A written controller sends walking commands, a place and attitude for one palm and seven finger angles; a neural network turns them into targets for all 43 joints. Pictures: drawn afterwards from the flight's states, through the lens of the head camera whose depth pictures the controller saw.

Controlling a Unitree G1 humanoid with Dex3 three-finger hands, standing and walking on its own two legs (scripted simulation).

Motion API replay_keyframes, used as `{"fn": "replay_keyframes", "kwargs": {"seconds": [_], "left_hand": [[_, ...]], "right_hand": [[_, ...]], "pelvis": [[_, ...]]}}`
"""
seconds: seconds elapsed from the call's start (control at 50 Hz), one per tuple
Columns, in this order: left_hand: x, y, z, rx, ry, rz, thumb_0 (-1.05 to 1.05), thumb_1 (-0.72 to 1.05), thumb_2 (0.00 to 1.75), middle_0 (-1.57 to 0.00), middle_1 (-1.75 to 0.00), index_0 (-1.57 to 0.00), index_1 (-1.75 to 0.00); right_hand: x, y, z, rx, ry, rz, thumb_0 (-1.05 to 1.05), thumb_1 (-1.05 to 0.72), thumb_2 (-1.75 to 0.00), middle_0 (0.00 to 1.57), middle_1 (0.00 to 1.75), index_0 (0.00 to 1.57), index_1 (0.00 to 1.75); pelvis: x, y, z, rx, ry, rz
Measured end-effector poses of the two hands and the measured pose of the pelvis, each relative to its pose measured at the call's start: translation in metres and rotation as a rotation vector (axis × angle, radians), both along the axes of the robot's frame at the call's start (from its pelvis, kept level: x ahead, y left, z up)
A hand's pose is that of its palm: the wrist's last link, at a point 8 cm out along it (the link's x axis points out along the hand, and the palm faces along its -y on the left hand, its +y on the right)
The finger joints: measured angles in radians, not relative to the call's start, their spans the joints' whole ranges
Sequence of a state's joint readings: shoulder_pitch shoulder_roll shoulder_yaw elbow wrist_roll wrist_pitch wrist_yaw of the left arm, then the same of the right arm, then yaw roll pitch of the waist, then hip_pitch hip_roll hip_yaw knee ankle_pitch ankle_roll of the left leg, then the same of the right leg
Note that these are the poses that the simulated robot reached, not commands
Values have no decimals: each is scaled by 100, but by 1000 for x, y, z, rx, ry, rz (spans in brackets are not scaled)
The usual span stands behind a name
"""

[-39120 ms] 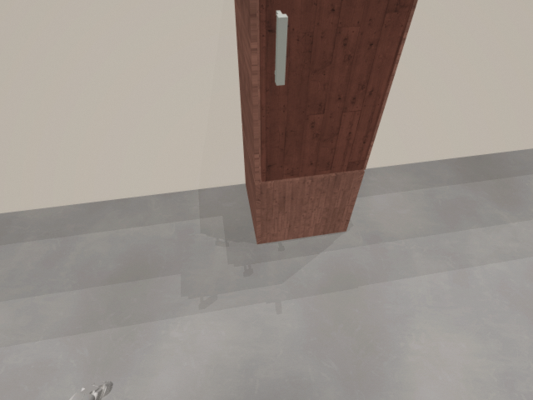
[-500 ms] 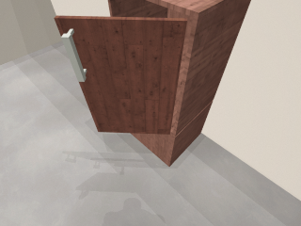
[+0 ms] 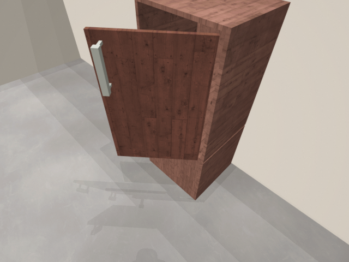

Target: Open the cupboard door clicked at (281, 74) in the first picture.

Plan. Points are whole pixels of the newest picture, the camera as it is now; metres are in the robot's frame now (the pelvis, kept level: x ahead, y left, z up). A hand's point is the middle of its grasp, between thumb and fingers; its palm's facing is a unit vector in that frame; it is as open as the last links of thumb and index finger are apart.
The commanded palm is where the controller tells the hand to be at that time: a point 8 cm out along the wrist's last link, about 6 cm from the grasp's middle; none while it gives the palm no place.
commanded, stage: look again from close up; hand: left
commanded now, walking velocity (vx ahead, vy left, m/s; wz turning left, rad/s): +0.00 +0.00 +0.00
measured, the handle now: (103, 69) +0.62 +0.27 +0.13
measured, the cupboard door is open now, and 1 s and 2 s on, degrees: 42 42 42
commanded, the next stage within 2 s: shuffle to correct the standing spot in 1.42 s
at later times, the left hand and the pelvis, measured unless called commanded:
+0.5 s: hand out of the picture -0.02 +0.19 -0.18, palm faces +0.00 -0.99 -0.17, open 7.4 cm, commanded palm none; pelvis -0.01 +0.02 +0.00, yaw +0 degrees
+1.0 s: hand out of the picture -0.06 +0.18 -0.18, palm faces +0.02 -0.99 -0.17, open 7.4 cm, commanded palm none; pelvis -0.02 +0.02 +0.00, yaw -1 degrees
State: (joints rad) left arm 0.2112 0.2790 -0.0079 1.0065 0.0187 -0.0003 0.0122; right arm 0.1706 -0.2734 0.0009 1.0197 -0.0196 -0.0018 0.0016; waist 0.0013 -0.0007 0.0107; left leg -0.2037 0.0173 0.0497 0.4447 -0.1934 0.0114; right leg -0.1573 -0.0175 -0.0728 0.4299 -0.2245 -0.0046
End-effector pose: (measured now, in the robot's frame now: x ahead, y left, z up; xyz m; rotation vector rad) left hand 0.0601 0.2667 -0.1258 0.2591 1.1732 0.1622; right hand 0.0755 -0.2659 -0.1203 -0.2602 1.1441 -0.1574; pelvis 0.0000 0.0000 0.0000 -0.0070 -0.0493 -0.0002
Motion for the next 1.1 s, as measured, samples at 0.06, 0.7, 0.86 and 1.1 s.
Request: {"fn": "replay_keyframes", "kwargs": {"seconds": [0.06, 0.7, 0.86, 1.1], "left_hand": [[-13, 0, -4, -9, 36, 5, 1, 90, 90, -20, -30, -21, -29], [-105, -34, -26, -133, 239, 74, 0, 91, 90, -20, -30, -20, -29], [-117, -32, -25, -125, 265, 89, 0, 91, 90, -20, -30, -20, -29], [-115, -37, -22, -117, 264, 90, 0, 91, 90, -20, -30, -20, -29]], "right_hand": [[-18, 5, -4, 8, 47, -12, 0, -91, -90, 20, 29, 21, 30], [-99, 74, -22, 112, 218, -120, 0, -92, -90, 20, 29, 21, 30], [-107, 76, -23, 118, 233, -130, 0, -91, -90, 20, 29, 20, 30], [-106, 74, -26, 131, 233, -136, 0, -92, -90, 20, 29, 20, 30]], "pelvis": [[-3, 2, 1, -1, 3, 0], [-18, 26, 0, -3, 9, -10], [-19, 26, -1, -3, 18, -10], [-17, 21, -1, 0, 23, -17]]}}
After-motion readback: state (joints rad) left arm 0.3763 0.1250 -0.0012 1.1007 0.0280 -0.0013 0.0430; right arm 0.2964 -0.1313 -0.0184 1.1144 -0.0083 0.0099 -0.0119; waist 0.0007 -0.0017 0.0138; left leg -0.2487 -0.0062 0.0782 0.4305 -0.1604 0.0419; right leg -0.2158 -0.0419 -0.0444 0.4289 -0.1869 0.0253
